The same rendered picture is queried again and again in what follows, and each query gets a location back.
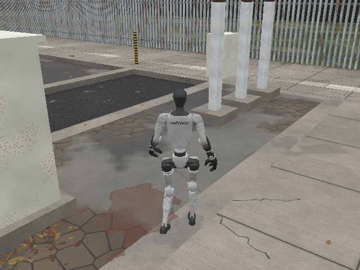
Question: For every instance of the robot right hand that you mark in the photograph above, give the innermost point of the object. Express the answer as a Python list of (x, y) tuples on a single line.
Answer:
[(213, 162)]

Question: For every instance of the robot left hand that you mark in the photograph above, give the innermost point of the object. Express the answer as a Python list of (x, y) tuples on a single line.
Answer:
[(153, 154)]

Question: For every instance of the right robot upper arm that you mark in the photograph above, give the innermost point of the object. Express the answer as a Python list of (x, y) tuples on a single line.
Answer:
[(196, 118)]

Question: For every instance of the robot right forearm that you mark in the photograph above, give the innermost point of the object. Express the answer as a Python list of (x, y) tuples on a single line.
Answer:
[(209, 150)]

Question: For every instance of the left robot upper arm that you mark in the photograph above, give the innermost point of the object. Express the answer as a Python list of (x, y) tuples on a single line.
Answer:
[(159, 127)]

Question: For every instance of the robot left forearm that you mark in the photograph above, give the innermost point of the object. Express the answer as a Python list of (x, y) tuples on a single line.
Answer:
[(153, 145)]

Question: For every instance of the robot right shin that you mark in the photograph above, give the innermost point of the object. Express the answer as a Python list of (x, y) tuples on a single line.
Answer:
[(192, 201)]

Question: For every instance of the humanoid robot head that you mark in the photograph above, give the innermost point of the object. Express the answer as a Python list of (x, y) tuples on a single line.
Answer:
[(180, 97)]

